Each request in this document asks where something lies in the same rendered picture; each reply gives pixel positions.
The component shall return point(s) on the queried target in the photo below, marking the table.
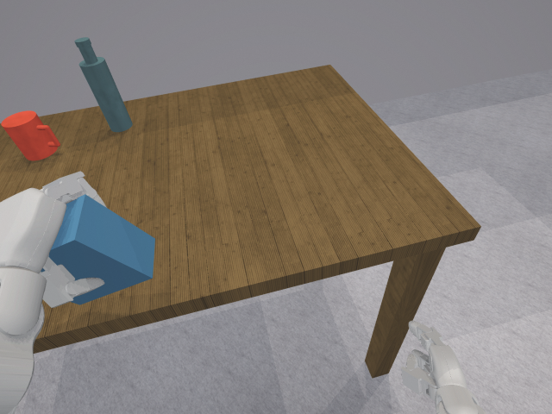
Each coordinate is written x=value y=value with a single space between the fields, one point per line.
x=251 y=187

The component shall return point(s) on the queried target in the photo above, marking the robot right forearm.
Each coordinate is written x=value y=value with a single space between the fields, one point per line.
x=453 y=399

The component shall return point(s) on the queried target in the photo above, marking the robot left forearm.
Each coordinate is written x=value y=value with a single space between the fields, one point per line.
x=21 y=320

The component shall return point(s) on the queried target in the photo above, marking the sponge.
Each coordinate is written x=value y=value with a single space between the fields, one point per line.
x=94 y=242

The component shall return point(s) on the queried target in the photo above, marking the right robot hand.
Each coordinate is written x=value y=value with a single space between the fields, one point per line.
x=424 y=374

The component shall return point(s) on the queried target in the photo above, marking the left robot hand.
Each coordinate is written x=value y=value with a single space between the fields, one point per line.
x=29 y=224

